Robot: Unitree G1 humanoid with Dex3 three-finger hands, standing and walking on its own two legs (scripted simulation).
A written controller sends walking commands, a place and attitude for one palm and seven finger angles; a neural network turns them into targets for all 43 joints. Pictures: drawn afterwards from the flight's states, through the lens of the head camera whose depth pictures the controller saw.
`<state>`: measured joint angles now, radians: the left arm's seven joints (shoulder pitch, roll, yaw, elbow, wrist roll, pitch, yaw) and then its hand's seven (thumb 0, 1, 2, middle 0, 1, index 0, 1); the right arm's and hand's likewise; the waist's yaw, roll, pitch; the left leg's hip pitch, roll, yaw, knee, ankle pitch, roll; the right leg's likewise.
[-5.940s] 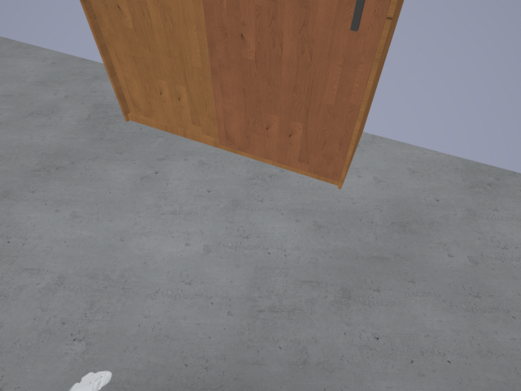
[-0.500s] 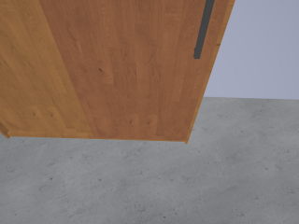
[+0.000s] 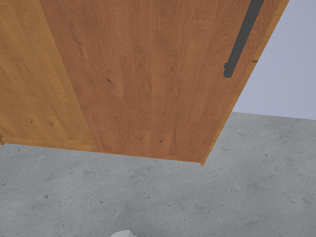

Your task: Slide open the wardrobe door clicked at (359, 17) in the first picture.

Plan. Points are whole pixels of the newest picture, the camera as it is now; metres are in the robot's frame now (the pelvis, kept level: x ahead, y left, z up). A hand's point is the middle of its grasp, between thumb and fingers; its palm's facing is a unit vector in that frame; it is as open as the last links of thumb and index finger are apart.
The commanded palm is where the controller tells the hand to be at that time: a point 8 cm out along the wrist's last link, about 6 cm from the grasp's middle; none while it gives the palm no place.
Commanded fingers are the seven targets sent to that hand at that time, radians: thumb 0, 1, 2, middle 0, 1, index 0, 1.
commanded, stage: take the last steps up to it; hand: right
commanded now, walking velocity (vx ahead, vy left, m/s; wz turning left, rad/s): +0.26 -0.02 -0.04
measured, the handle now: (239, 37) +0.66 -0.19 +0.19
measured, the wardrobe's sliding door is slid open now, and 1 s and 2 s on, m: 0.00 0.00 0.00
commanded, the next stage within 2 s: come to a stop and stand still in 0.32 s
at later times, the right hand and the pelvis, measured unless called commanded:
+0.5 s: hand out of the picture +0.12 -0.20 -0.17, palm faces +0.09 +0.98 -0.15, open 7.4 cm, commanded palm none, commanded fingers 0.00 -0.90 -0.90 0.20 0.30 0.20 0.30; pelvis +0.16 -0.03 +0.01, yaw -1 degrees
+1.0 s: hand (219, 204) +0.25 -0.17 -0.14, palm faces +0.02 +0.95 -0.30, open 7.4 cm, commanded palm none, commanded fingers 0.00 -0.90 -0.90 0.20 0.30 0.20 0.30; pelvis +0.18 +0.03 +0.01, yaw +0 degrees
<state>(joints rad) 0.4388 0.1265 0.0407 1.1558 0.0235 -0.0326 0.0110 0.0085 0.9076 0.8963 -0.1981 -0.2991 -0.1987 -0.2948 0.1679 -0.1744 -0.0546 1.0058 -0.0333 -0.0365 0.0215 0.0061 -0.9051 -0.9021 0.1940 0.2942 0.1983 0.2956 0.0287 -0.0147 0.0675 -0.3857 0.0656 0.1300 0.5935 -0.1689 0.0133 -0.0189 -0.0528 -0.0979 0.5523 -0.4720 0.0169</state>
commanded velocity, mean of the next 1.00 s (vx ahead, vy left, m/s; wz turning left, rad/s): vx -0.02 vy -0.03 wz -0.01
